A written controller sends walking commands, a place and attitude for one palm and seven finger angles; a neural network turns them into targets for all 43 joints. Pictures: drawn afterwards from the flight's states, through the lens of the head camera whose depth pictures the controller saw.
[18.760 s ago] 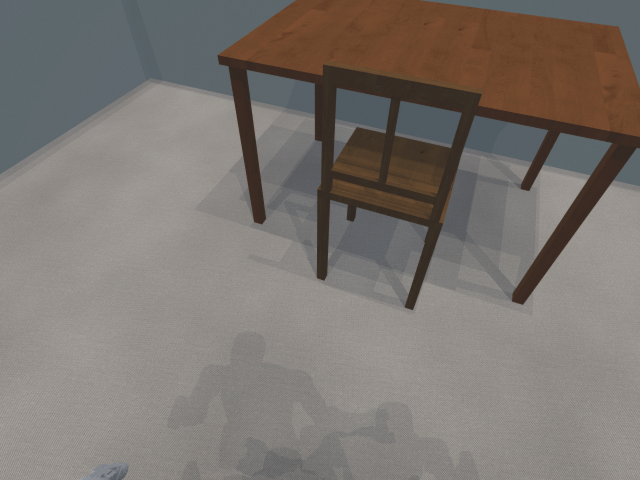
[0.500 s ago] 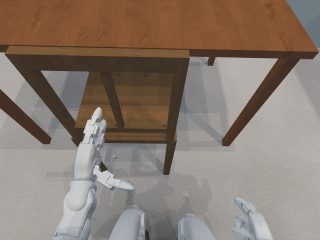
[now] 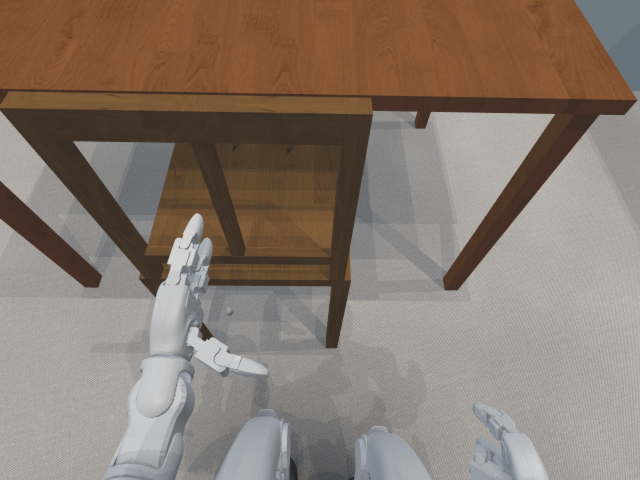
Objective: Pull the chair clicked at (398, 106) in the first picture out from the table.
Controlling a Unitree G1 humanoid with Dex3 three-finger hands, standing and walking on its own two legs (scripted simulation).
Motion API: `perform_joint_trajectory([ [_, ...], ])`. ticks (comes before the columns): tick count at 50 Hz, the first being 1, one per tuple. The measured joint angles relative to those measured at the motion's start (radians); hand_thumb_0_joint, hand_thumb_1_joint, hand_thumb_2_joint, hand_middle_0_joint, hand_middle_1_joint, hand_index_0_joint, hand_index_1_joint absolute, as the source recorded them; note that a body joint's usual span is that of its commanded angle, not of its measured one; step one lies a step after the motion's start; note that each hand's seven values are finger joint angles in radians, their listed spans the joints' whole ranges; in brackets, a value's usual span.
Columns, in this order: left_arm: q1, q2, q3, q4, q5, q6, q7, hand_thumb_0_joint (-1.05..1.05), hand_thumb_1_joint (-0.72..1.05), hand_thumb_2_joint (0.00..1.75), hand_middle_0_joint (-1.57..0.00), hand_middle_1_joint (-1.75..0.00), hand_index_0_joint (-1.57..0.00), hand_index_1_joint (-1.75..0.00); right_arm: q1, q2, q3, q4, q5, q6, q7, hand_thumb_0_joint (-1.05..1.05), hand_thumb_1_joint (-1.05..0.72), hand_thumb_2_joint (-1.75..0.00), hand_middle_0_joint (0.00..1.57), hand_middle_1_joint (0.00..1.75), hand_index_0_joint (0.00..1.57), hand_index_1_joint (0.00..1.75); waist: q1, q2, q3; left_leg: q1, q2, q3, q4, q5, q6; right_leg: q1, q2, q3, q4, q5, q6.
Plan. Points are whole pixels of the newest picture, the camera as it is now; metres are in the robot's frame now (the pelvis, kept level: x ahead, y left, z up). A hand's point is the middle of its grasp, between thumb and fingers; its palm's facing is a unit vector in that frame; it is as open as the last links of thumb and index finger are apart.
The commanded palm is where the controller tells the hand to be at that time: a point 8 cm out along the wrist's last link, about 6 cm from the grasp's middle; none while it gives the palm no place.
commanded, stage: aim the fingers beside a spindle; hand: left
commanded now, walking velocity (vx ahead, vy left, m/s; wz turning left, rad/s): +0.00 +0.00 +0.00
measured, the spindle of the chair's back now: (223, 205) +0.46 +0.15 +0.02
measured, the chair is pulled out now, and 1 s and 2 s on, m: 0.00 0.00 0.00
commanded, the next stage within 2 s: push the fingers through the gap in 0.16 s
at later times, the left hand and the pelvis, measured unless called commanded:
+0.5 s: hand (229, 297) +0.33 +0.12 +0.02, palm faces +0.00 -1.00 -0.03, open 16.9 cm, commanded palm +0.31 +0.18 +0.02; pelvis +0.00 +0.00 -0.01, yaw +0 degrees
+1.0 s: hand (234, 262) +0.38 +0.12 +0.02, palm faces +0.01 -1.00 -0.03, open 16.9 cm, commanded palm +0.36 +0.18 +0.02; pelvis -0.01 +0.01 +0.00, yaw -1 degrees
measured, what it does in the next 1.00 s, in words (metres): stands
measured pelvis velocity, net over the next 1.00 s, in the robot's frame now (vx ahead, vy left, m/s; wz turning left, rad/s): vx -0.01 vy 0.01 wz -0.01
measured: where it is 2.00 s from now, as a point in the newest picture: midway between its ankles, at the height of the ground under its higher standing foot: outside the picture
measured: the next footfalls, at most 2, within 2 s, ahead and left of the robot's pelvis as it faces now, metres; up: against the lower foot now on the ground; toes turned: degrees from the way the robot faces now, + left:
none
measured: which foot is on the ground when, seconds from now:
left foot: down 0.00-1.00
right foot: down 0.00-1.00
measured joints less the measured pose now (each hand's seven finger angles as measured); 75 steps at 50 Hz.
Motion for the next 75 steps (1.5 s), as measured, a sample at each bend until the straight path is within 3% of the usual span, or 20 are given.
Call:
perform_joint_trajectory([
  [17,0.008,0.003,0.006,-0.005,-0.004,0.0,-0.008,-0.01,-0.5,0.3,-0.06,-0.08,-0.06,-0.08,-0.009,0.004,0.004,-0.009,0.002,0.0,-0.001,0.01,-0.91,-0.9,0.2,0.3,0.2,0.3,0.005,0.002,-0.001,0.001,0.0,-0.001,0.001,0.001,-0.002,0.001,0.0,-0.001,0.002,0.0,-0.001],
  [33,-0.152,0.015,0.041,0.107,0.002,0.03,0.008,-0.01,-0.5,0.3,-0.06,-0.08,-0.06,-0.08,-0.002,0.003,0.007,0.013,0.002,0.011,-0.004,0.01,-0.91,-0.9,0.2,0.3,0.2,0.3,-0.01,0.001,0.002,-0.018,0.002,0.001,0.007,0.006,0.001,-0.019,0.002,0.002,0.009,0.006,0.0],
  [75,-0.517,0.055,0.176,0.479,0.032,-0.03,0.03,-0.01,-0.5,0.3,-0.06,-0.08,-0.06,-0.08,0.056,-0.004,-0.006,0.07,-0.015,0.044,0.016,0.01,-0.91,-0.9,0.2,0.3,0.2,0.3,-0.065,0.008,0.003,-0.072,0.007,0.015,0.008,0.009,0.015,-0.077,0.006,0.017,0.005,0.019,0.015],
])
